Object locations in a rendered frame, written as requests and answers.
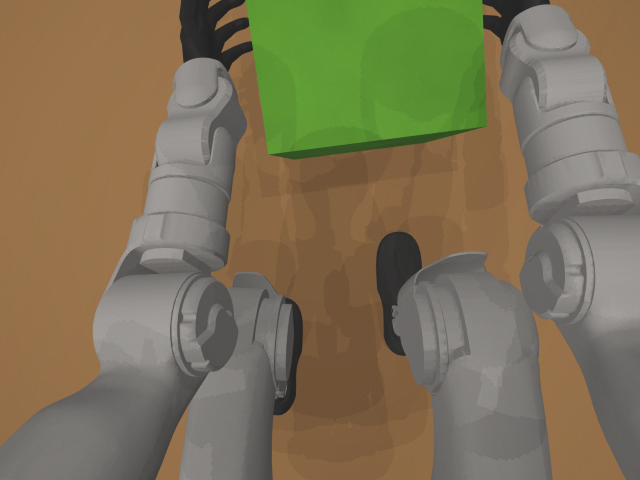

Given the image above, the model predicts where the left robot thigh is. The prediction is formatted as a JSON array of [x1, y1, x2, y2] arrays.
[[178, 287, 294, 480]]

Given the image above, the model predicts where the left robot foot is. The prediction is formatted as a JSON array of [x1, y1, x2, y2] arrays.
[[273, 298, 303, 415]]

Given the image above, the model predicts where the robot right forearm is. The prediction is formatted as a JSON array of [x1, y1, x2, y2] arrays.
[[499, 4, 640, 225]]

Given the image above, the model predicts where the left robot upper arm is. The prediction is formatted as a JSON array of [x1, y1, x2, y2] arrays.
[[0, 272, 238, 480]]

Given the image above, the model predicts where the left robot hand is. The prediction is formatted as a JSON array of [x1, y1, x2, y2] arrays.
[[179, 0, 253, 71]]

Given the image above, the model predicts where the right robot hand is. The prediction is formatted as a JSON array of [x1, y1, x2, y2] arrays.
[[482, 0, 550, 45]]

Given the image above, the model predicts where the carton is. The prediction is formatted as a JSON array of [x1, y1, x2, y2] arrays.
[[246, 0, 487, 160]]

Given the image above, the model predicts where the robot left forearm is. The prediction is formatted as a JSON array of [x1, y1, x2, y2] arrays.
[[93, 58, 247, 347]]

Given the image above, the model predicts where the right robot upper arm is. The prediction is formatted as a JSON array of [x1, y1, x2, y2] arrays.
[[519, 215, 640, 480]]

